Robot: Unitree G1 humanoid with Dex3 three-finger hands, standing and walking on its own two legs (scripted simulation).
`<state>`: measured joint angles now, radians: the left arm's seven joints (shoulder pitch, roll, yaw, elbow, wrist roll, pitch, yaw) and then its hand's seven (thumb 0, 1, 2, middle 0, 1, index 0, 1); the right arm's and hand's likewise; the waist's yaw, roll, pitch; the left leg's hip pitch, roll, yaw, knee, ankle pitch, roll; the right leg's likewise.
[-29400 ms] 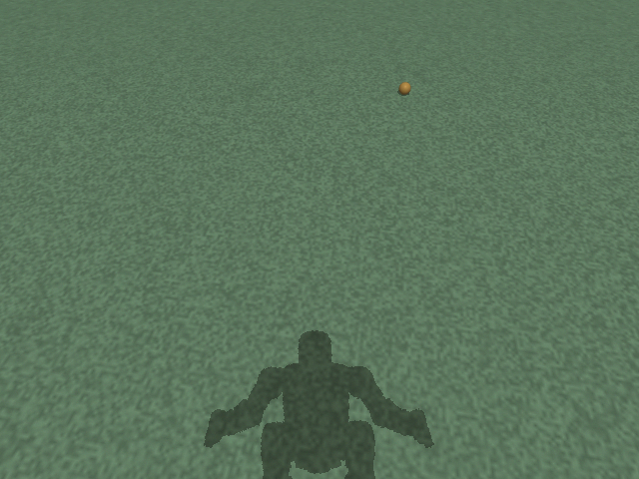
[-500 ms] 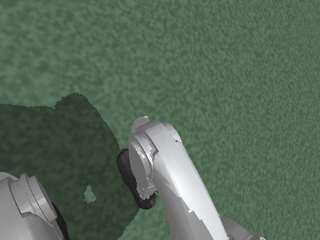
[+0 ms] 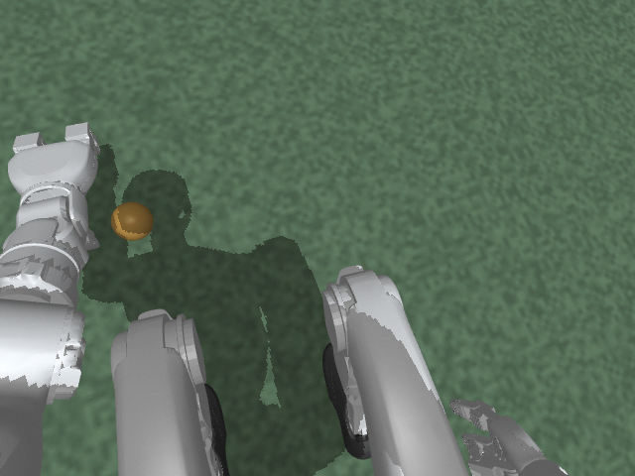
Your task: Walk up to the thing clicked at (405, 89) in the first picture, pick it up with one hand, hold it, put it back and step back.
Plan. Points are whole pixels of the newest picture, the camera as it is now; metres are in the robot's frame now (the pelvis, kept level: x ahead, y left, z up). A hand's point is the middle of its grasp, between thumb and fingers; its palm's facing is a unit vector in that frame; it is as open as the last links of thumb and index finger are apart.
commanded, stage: withdraw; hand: left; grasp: from above
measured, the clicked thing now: (132, 221) +0.52 +0.22 -0.33
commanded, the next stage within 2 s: home in 0.34 s
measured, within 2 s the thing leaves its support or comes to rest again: neither
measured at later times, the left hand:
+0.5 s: hand (96, 209) +0.51 +0.24 -0.21, palm faces -0.37 -0.03 -0.93, open 13.5 cm
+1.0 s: hand (31, 282) +0.36 +0.23 -0.01, palm faces -0.33 -0.55 -0.77, open 8.0 cm
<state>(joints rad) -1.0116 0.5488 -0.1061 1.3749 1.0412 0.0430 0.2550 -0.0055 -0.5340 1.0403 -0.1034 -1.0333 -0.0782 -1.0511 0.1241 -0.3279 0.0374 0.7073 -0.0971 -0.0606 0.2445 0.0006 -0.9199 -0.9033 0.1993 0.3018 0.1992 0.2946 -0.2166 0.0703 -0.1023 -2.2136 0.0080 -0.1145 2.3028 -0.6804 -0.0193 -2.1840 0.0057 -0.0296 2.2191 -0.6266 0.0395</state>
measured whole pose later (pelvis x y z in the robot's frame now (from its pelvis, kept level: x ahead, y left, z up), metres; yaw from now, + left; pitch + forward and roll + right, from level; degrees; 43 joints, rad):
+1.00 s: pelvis +0.01 +0.00 +0.11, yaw +3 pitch +33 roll -4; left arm -0.39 0.39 -0.03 0.60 0.63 0.08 0.10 0.00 0.72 0.94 -0.23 -0.40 -0.22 -0.40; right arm 0.15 -0.31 -0.06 0.60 -0.01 0.04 0.06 0.00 -0.91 -0.89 0.20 0.30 0.20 0.29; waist -0.07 0.05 -0.19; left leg -1.89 0.00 -0.09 1.97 -0.66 -0.02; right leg -1.86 -0.02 -0.03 1.91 -0.63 0.03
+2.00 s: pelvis +0.09 +0.01 +0.35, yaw +6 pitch +10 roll -2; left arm 0.51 0.22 0.04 -0.12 -0.05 0.46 0.02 0.01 0.90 0.90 -0.20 -0.30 -0.20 -0.30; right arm 0.27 -0.22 0.03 0.51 0.01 -0.23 -0.19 0.01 -0.91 -0.90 0.20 0.30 0.20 0.30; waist -0.04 0.05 -0.17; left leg -0.69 0.02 -0.06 1.00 -0.50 -0.01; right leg -0.65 -0.02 -0.05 0.94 -0.47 0.03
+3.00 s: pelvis +0.09 +0.00 +0.35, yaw +6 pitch +10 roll -2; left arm 0.50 0.22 0.03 -0.13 -0.05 0.46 0.02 0.01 0.90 0.90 -0.20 -0.30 -0.20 -0.30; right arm 0.28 -0.23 0.03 0.54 0.01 -0.25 -0.19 0.01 -0.91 -0.90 0.20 0.30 0.20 0.30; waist -0.03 0.05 -0.15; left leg -0.70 0.03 -0.07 1.01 -0.49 -0.03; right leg -0.67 -0.01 -0.05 0.96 -0.47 0.01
